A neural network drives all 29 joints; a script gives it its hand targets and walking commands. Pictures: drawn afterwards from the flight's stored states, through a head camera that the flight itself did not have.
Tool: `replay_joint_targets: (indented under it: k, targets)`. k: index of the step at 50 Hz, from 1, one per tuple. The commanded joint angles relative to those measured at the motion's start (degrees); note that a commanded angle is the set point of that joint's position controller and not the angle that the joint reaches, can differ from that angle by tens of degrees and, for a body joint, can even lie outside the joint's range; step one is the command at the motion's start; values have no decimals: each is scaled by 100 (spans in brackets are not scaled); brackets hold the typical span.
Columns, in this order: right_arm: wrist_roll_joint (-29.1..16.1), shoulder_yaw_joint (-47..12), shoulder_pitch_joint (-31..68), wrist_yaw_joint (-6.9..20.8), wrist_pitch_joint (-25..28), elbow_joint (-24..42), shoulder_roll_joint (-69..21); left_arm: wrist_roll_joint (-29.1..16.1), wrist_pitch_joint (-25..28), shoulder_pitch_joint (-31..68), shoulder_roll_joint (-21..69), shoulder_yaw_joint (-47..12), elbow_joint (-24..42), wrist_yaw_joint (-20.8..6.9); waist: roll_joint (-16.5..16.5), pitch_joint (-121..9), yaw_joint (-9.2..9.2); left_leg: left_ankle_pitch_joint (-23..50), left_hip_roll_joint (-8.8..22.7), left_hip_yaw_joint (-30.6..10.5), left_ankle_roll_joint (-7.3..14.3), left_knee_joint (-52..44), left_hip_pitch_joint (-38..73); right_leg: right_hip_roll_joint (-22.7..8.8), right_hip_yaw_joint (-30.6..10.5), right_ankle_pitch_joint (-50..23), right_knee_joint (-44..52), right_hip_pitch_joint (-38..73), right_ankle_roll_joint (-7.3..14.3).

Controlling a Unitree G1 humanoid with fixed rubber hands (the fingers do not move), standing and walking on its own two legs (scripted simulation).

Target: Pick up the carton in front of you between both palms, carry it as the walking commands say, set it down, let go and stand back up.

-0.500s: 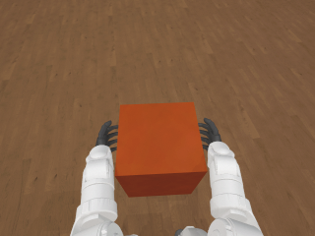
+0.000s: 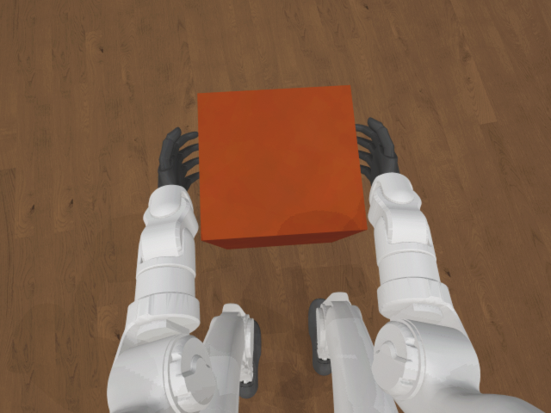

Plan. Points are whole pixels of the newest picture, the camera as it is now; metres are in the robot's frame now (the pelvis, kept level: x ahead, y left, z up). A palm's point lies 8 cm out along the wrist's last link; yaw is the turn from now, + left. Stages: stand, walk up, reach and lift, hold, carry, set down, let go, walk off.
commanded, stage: set down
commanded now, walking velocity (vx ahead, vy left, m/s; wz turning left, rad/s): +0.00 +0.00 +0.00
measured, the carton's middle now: (277, 182) +0.45 +0.00 -0.14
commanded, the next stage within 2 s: none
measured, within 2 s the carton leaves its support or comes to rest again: rests again in 1.46 s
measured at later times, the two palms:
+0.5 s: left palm (198, 190) +0.47 +0.15 -0.22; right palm (350, 182) +0.48 -0.14 -0.23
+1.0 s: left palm (212, 197) +0.50 +0.16 -0.39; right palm (334, 185) +0.52 -0.14 -0.39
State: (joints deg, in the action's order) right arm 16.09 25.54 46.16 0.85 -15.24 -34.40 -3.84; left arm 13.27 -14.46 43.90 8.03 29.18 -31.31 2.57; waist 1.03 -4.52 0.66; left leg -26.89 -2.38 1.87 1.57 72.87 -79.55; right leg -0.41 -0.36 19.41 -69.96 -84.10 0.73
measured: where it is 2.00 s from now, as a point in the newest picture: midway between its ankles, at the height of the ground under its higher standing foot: (286, 361)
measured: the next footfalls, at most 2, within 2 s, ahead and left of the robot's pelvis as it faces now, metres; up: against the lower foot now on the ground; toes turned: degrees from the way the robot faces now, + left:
none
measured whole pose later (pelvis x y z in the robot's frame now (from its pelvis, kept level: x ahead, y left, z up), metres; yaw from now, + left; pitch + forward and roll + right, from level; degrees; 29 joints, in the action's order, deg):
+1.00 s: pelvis -0.03 -0.01 -0.23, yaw +2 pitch +44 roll +1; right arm 5.4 18.0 78.4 -4.7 -15.4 -48.7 11.2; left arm 2.3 -15.1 75.0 -8.5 20.9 -44.7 6.6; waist 0.5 11.7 0.5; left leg -37.0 -3.2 1.9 0.7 120.4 -127.0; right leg -0.6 0.5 27.1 -115.7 -132.2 1.1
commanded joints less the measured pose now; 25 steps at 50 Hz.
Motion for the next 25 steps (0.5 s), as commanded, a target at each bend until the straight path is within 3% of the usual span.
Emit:
replay_joint_targets:
  k: [1, 16, 25]
  targets:
    - [-462, -2792, 3090, 1257, -75, -518, -5154, -414, -121, 3379, 4993, -3007, -512, -1443, -151, -4526, 18, 940, -679, -398, -231, -643, 851, 848, -118, -876, -25, 2791, 25]
    - [-861, -3090, 4269, 846, -171, -319, -5072, -938, -182, 4621, 4572, -3220, -455, -1561, -360, -6118, 97, 992, -801, -49, -298, 1082, -1196, 895, -100, -1383, -1614, 2292, -119]
    - [-1026, -3102, 4909, 714, -202, -344, -4772, -1138, -227, 5158, 4255, -3196, -561, -1548, -378, -6196, 133, 889, -771, 44, -309, 1805, -1970, 877, -47, -1325, -2360, 1714, -126]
